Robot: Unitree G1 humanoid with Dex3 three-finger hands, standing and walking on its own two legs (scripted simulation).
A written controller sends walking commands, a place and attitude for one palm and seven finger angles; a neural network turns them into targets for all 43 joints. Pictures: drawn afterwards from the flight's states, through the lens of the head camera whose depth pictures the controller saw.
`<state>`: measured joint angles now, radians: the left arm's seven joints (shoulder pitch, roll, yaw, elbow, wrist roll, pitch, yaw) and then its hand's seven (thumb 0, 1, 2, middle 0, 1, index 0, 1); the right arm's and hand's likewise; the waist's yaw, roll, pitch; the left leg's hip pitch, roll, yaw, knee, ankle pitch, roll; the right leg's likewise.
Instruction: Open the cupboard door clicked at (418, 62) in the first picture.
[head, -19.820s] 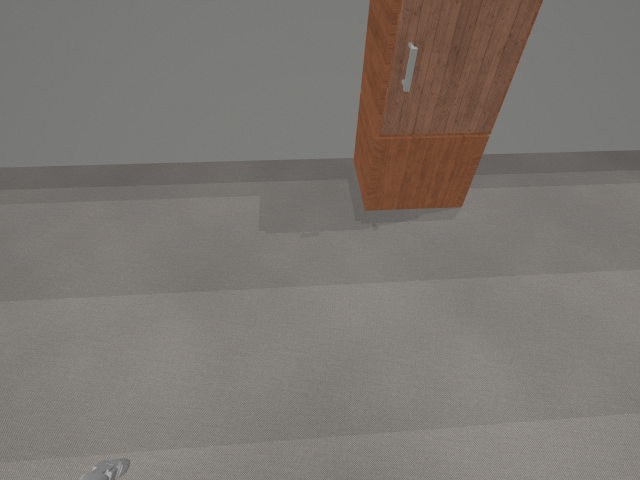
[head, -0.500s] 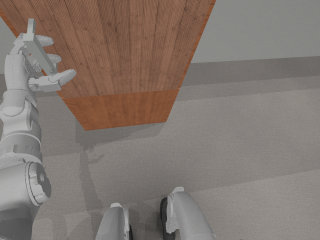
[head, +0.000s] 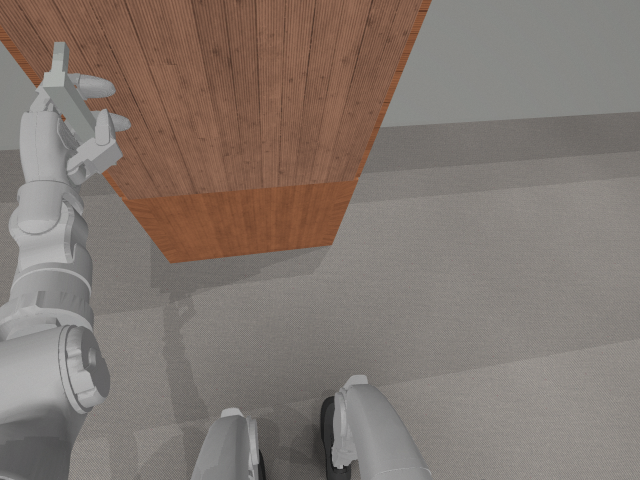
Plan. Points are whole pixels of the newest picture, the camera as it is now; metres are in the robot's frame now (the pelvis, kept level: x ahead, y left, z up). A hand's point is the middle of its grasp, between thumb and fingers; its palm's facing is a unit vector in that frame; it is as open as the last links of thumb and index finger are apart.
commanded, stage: pull the door open along its arc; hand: left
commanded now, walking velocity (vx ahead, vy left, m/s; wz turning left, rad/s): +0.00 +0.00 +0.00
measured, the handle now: (86, 110) +0.55 +0.23 +0.03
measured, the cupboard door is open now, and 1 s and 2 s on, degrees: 0 42 39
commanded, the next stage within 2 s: open thumb and fingers to let go in 0.86 s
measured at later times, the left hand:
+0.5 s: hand (149, 240) +0.38 +0.15 +0.03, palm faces +0.27 -0.96 +0.08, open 5.6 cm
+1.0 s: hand (255, 336) +0.28 +0.05 +0.03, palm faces +0.40 -0.92 -0.06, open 5.6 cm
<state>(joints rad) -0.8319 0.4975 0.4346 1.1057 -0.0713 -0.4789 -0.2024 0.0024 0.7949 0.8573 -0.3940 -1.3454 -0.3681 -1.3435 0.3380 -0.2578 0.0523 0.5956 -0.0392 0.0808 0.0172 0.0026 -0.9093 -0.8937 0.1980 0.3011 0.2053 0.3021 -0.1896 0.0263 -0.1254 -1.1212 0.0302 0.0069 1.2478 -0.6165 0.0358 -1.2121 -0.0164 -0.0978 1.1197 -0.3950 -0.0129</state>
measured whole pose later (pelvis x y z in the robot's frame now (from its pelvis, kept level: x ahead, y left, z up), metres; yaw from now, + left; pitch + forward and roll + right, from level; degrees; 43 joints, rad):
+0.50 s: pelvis +0.02 +0.00 +0.02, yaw +0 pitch +24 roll -2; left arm -0.18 0.08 0.15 0.46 -0.14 -0.49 0.15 0.01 0.74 0.78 -0.37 -1.35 -0.39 -1.34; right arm 0.27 -0.24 -0.01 0.53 -0.03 0.03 0.06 0.01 -0.91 -0.89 0.20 0.30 0.20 0.30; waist -0.07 0.02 -0.17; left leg -0.93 0.02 0.03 1.13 -0.61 0.03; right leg -1.05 -0.02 -0.07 1.04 -0.41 -0.01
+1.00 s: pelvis +0.02 -0.04 +0.02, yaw +4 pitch +20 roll +0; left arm 0.23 -0.08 -0.26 0.17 0.16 -0.42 0.59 0.00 0.73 0.78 -0.39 -1.35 -0.39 -1.35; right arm 0.12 -0.15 0.02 0.56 -0.09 -0.08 0.02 0.01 -0.91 -0.89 0.20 0.30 0.20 0.30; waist -0.01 0.02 -0.19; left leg -0.89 0.01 -0.03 1.16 -0.62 -0.03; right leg -1.01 -0.04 -0.13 1.13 -0.47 -0.07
